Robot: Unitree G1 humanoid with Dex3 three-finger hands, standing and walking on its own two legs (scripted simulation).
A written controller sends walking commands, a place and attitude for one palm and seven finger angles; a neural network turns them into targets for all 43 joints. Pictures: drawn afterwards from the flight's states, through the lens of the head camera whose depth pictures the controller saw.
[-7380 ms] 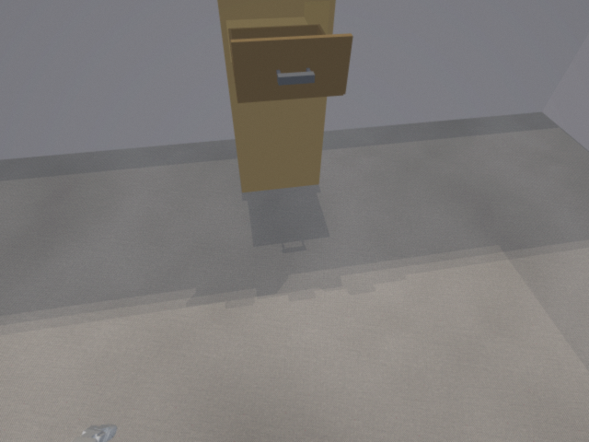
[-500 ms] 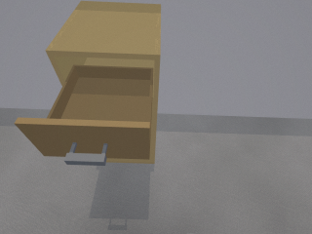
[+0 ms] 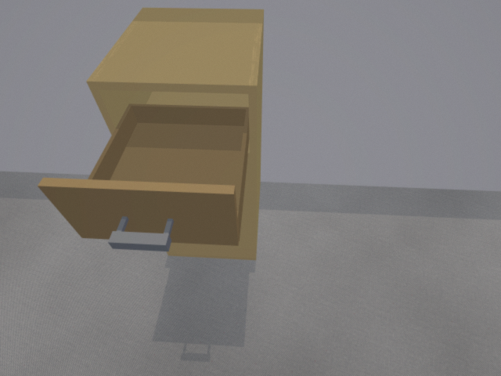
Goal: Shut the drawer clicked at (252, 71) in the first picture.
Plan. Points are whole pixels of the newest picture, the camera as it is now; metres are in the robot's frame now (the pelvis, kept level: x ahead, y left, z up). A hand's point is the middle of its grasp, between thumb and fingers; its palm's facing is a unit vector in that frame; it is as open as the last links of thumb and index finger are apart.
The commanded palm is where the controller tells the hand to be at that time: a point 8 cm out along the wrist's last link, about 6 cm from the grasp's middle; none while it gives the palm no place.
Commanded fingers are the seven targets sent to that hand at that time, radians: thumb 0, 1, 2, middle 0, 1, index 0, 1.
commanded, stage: come to a stop and stand still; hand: left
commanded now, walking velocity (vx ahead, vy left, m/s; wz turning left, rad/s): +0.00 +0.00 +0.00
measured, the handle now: (143, 231) +0.36 +0.24 -0.02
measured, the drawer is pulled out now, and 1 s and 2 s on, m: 0.30 0.30 0.30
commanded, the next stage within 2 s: look again from close up in 0.52 s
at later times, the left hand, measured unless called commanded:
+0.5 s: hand out of the picture +0.03 +0.23 -0.18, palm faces +0.00 -0.98 -0.22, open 7.3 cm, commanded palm none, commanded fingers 0.00 0.90 0.90 -0.20 -0.30 -0.20 -0.30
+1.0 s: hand out of the picture +0.04 +0.20 -0.18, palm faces +0.01 -0.98 -0.21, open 7.3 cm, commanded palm none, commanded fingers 0.00 0.90 0.90 -0.20 -0.30 -0.20 -0.30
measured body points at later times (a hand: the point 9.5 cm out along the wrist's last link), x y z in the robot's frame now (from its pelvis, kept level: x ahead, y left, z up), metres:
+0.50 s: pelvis +0.01 +0.06 -0.01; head +0.03 +0.04 +0.44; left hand +0.03 +0.28 -0.16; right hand +0.00 -0.16 -0.17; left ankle -0.05 +0.13 -0.74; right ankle +0.04 -0.11 -0.74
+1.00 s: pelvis +0.02 +0.02 +0.00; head +0.04 +0.01 +0.45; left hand +0.04 +0.25 -0.16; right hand +0.02 -0.19 -0.17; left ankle -0.05 +0.13 -0.74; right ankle +0.04 -0.11 -0.74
